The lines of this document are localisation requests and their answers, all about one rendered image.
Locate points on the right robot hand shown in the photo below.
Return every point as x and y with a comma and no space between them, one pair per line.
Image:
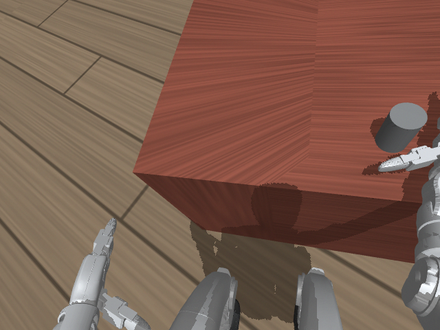
416,158

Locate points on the left robot hand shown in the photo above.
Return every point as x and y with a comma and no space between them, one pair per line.
90,283

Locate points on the left robot arm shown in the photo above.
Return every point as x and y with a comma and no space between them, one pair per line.
79,316

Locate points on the right robot arm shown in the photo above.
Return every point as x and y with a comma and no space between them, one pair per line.
421,290

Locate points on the can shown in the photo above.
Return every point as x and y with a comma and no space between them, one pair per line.
401,125

